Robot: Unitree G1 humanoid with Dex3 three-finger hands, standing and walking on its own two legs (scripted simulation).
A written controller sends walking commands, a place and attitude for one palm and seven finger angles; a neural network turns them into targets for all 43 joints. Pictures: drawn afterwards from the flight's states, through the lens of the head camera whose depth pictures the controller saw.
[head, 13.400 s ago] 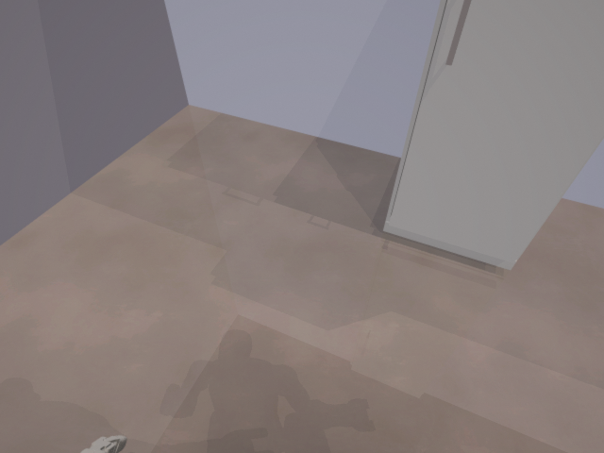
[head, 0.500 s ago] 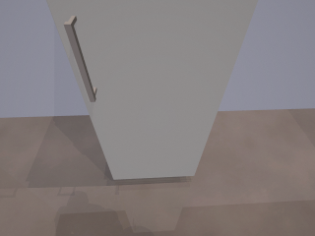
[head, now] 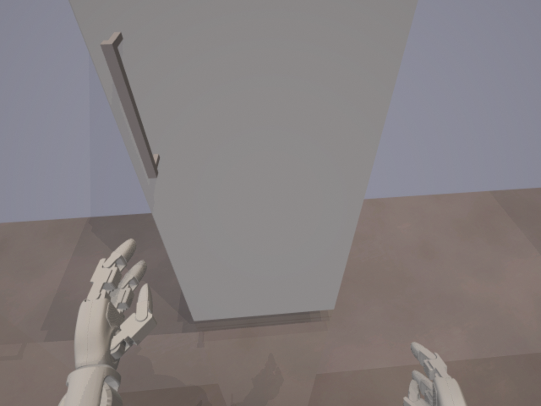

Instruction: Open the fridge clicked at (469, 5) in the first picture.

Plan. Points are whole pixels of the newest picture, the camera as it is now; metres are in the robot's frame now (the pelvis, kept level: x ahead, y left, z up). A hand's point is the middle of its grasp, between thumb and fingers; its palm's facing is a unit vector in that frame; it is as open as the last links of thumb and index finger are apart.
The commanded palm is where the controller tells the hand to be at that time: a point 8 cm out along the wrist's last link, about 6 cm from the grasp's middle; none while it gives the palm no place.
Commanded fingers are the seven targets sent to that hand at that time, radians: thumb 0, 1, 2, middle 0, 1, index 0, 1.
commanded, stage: raise the hand to about handle height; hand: left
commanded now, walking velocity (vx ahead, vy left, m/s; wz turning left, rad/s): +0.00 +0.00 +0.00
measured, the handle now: (136, 113) +0.53 +0.25 +0.19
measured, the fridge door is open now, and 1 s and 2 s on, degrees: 0 0 0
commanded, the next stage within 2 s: move the hooked fingers beside the handle in 1.84 s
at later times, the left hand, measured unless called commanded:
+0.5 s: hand (124, 316) +0.23 +0.21 +0.07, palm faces +0.00 -1.00 -0.05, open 10.6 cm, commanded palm +0.17 +0.28 +0.08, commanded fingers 0.00 -0.01 0.51 -0.27 -0.88 -0.27 -0.88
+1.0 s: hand (40, 251) +0.25 +0.28 +0.17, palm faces +0.19 -0.98 -0.07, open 13.5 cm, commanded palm +0.21 +0.32 +0.16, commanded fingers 0.00 -0.50 0.30 -0.30 -1.20 -0.30 -1.20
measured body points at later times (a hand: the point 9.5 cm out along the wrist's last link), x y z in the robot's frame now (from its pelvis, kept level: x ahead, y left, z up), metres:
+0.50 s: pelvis +0.01 +0.00 -0.02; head +0.03 -0.01 +0.43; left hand +0.22 +0.26 +0.07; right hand +0.18 -0.20 -0.10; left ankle -0.01 +0.11 -0.72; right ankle +0.04 -0.10 -0.72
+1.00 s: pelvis +0.01 +0.01 +0.01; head -0.01 +0.01 +0.46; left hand +0.24 +0.33 +0.18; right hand +0.22 -0.20 -0.04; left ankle -0.01 +0.12 -0.72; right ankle +0.04 -0.10 -0.72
